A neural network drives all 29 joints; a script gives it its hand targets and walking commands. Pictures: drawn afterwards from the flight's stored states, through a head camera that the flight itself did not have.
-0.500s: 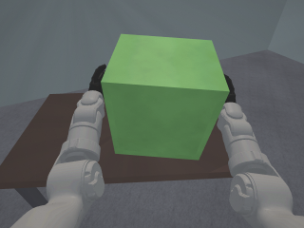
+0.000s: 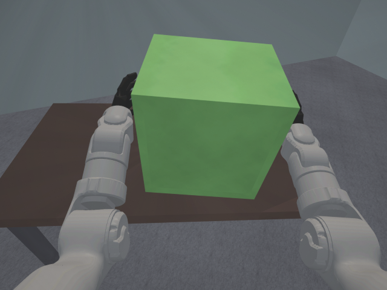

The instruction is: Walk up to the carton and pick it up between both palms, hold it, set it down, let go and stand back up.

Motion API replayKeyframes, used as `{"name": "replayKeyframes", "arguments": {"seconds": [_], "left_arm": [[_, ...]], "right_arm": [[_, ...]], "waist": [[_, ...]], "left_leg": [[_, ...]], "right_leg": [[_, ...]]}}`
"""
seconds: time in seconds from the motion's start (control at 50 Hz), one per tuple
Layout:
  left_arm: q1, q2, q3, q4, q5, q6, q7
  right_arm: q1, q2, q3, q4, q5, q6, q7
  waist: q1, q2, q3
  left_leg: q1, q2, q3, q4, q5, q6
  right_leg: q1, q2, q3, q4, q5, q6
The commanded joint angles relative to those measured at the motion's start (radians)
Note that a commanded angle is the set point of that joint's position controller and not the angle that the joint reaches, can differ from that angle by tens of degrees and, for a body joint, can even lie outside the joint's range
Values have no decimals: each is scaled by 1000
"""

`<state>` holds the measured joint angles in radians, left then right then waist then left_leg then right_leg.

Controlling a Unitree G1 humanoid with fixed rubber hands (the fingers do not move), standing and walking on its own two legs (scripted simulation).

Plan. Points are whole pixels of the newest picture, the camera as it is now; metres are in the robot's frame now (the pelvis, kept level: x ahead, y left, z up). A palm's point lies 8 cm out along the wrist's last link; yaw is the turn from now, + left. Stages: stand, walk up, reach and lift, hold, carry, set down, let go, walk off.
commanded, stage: reach and lift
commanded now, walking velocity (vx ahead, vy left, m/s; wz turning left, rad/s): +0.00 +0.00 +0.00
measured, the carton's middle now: (206, 120) +0.44 -0.01 +0.16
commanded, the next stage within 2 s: hold in 0.80 s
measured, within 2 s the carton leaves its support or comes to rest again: neither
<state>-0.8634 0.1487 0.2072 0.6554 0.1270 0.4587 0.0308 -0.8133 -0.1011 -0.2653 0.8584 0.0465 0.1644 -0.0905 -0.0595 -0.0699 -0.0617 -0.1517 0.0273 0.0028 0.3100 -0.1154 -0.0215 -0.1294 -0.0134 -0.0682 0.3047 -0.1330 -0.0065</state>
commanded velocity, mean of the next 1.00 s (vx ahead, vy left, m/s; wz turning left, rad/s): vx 0.00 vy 0.00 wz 0.00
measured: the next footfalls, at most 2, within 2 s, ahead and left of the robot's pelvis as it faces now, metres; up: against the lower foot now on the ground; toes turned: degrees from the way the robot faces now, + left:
none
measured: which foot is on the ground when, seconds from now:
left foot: down 0.00-1.00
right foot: down 0.00-1.00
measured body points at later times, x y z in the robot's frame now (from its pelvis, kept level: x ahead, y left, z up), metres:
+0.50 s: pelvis +0.02 +0.00 +0.00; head -0.05 +0.01 +0.44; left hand +0.39 +0.16 +0.23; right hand +0.39 -0.19 +0.22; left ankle +0.04 +0.13 -0.75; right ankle +0.02 -0.11 -0.75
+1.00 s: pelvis -0.01 +0.00 +0.00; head -0.07 +0.02 +0.44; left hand +0.39 +0.17 +0.24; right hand +0.39 -0.18 +0.23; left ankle +0.04 +0.13 -0.75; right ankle +0.02 -0.11 -0.75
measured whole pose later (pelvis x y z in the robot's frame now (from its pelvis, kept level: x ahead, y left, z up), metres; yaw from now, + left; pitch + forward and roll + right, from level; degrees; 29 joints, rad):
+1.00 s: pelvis -0.01 +0.00 +0.00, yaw +0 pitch -4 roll -1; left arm -0.83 0.11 0.32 0.38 0.19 0.75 -0.01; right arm -0.89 -0.15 -0.13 0.75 0.19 0.42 -0.13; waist -0.06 -0.03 -0.09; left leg -0.13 0.04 0.00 0.32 -0.11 -0.02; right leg -0.10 0.00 -0.07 0.28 -0.11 -0.01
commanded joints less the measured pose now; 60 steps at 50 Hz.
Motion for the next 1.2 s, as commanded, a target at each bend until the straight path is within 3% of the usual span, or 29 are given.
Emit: {"name": "replayKeyframes", "arguments": {"seconds": [0.0, 0.04, 0.06, 0.08, 0.1, 0.12, 0.14, 0.18, 0.22, 0.24, 0.26, 0.3, 0.36, 0.44, 0.5, 0.56, 0.66, 0.72, 0.74, 0.76, 0.86, 0.92, 0.98, 1.04, 1.06, 1.14, 1.16, 1.18], "left_arm": [[-543, -672, -343, -337, -112, 11, -134], [-473, -627, -308, -385, -82, 44, -151], [-493, -623, -296, -435, -82, 57, -156], [-445, -633, -322, -476, -82, 81, -157], [-442, -626, -323, -529, -81, 100, -160], [-437, -621, -342, -561, -92, 116, -161], [-455, -598, -335, -597, -90, 127, -160], [-465, -633, -404, -699, -116, 148, -158], [-487, -606, -428, -755, -128, 170, -155], [-498, -597, -416, -739, -120, 179, -155], [-487, -595, -422, -714, -124, 195, -158], [-494, -589, -410, -702, -113, 217, -169], [-506, -558, -363, -693, -88, 239, -186], [-503, -566, -334, -658, -72, 247, -196], [-545, -581, -337, -675, -63, 249, -197], [-530, -565, -321, -625, -70, 250, -194], [-629, -578, -312, -531, -71, 252, -194], [-653, -597, -312, -484, -73, 244, -194], [-675, -589, -300, -476, -76, 238, -194], [-673, -594, -302, -466, -87, 236, -192], [-718, -610, -296, -438, -109, 214, -174], [-726, -607, -318, -426, -130, 212, -167], [-722, -606, -306, -434, -128, 223, -171], [-723, -590, -308, -464, -142, 230, -170], [-746, -595, -326, -481, -146, 235, -167], [-702, -571, -327, -500, -159, 258, -164], [-710, -589, -347, -549, -161, 265, -168], [-716, -574, -340, -570, -164, 271, -166]], "right_arm": [[-810, 541, 492, -409, 178, -12, 95], [-753, 517, 537, -423, 216, 28, 81], [-763, 531, 555, -467, 239, 45, 72], [-760, 526, 586, -545, 267, 54, 60], [-770, 525, 614, -592, 301, 68, 48], [-763, 515, 623, -631, 316, 85, 41], [-774, 522, 645, -676, 331, 101, 35], [-739, 527, 651, -722, 354, 127, 23], [-715, 515, 632, -746, 365, 160, 21], [-711, 504, 624, -748, 355, 176, 24], [-712, 493, 603, -724, 348, 191, 25], [-698, 474, 562, -696, 339, 214, 33], [-710, 492, 555, -665, 326, 237, 46], [-756, 500, 555, -691, 317, 234, 53], [-775, 480, 535, -683, 325, 229, 49], [-799, 490, 544, -655, 315, 228, 52], [-841, 481, 466, -546, 272, 223, 80], [-871, 493, 445, -489, 241, 217, 102], [-908, 511, 446, -482, 245, 212, 108], [-898, 511, 436, -474, 249, 207, 112], [-988, 524, 440, -477, 249, 179, 115], [-967, 507, 424, -443, 259, 189, 107], [-990, 508, 447, -478, 275, 204, 100], [-1009, 529, 473, -515, 319, 224, 95], [-1011, 502, 469, -504, 321, 230, 91], [-963, 474, 476, -508, 357, 266, 84], [-934, 473, 476, -506, 369, 275, 79], [-933, 473, 490, -510, 390, 290, 80]], "waist": [[-2, 103, -543], [-4, 66, -487], [9, 56, -497], [-8, 43, -498], [-6, 54, -504], [-18, 40, -471], [0, 44, -485], [-48, 71, -448], [-64, 84, -430], [-64, 70, -403], [-81, 92, -364], [-79, 93, -303], [-60, 86, -285], [-34, 75, -371], [-42, 108, -404], [-32, 77, -422], [-18, 109, -336], [-17, 85, -324], [6, 80, -340], [-10, 103, -348], [9, 78, -436], [-31, 98, -454], [-15, 75, -461], [-7, 106, -492], [-23, 121, -500], [-31, 116, -462], [-48, 145, -472], [-40, 130, -478]], "left_leg": [[243, -78, 13, 40, 323, -18], [211, -87, 9, 23, 290, -3], [203, -85, 8, 32, 294, -1], [198, -90, 12, 37, 346, -8], [196, -95, 4, 46, 353, -8], [199, -90, -3, 49, 374, -9], [200, -93, -9, 59, 376, -4], [220, -90, -17, 70, 423, -27], [258, -78, -28, 73, 414, -31], [233, -80, -33, 60, 383, -26], [233, -78, -31, 50, 368, -25], [204, -68, -29, 28, 277, -21], [175, -72, -11, 4, 188, -5], [207, -69, -6, 12, 234, -8], [208, -69, -1, 17, 241, -16], [215, -73, 8, 7, 213, -7], [139, -59, 17, -51, 3, 15], [114, -56, 12, -65, -52, 22], [105, -53, 15, -66, -60, 34], [114, -53, 13, -67, -55, 30], [134, -53, 11, -41, 8, 36], [156, -58, 0, -28, 36, 19], [144, -66, 8, -23, 45, 24], [140, -72, 5, -14, 67, 23], [157, -63, -2, -5, 94, 18], [154, -65, -17, 0, 172, 10], [168, -63, -11, 7, 196, -5], [174, -62, -22, 18, 232, -6]], "right_leg": [[212, 67, 20, -29, 298, 32], [268, 51, 36, -18, 387, 39], [292, 58, 36, -3, 435, 46], [326, 62, 41, 10, 524, 54], [341, 60, 43, 19, 570, 58], [350, 66, 37, 19, 567, 65], [359, 66, 45, 21, 595, 61], [310, 78, 30, 24, 579, 67], [250, 76, 27, 13, 528, 59], [231, 76, 29, 8, 497, 62], [177, 75, 13, -1, 416, 65], [144, 70, 19, -26, 299, 47], [154, 55, 31, -32, 265, 47], [204, 63, 27, -31, 295, 48], [211, 74, 30, -26, 300, 50], [219, 69, 32, -38, 273, 51], [117, 56, 27, -77, -3, 31], [104, 56, 28, -81, -66, 24], [99, 50, 42, -82, -68, 23], [98, 51, 35, -78, -54, 20], [125, 57, 32, -74, 0, 22], [117, 61, 32, -73, 28, 26], [145, 62, 40, -64, 55, 33], [159, 59, 50, -62, 82, 32], [160, 65, 37, -61, 81, 26], [173, 74, 53, -63, 163, 32], [171, 78, 47, -52, 180, 29], [181, 88, 43, -47, 200, 34]]}}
